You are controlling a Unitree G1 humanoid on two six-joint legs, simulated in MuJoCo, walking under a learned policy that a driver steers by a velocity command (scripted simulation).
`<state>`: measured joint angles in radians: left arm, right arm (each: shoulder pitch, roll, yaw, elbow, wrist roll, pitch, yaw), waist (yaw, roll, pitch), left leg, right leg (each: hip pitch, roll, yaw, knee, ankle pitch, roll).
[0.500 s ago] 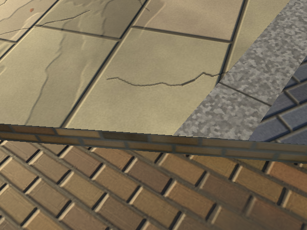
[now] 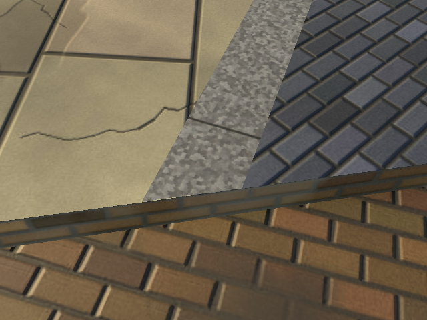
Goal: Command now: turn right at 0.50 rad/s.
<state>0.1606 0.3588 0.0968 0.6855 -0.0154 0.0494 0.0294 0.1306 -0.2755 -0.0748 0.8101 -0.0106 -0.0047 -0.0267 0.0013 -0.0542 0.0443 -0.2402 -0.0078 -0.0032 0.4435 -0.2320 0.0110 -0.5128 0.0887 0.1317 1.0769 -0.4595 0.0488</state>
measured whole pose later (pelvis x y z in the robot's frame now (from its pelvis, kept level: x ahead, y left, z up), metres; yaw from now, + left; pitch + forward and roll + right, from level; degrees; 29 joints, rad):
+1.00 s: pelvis -0.01 +0.02 +0.01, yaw +21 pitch +1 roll -3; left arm 0.10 0.33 0.10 0.75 0.00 0.01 0.05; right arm 0.19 -0.31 -0.06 0.70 0.01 0.02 -0.03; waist -0.02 -0.02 0.06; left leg -0.24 -0.08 -0.14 0.42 -0.19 0.08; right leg -0.47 0.00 0.11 0.85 -0.32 0.11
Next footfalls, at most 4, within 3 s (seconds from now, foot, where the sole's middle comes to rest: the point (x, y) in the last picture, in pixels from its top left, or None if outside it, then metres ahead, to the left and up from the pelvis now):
0.24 right None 0.04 -0.16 -0.78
0.62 left None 0.01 0.09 -0.78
1.20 right None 0.12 -0.10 -0.78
1.84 right None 0.41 -0.06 -0.78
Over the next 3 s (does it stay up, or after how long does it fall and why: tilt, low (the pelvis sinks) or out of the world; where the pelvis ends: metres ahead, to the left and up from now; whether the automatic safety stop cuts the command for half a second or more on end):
stays up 0.86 0.03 0.10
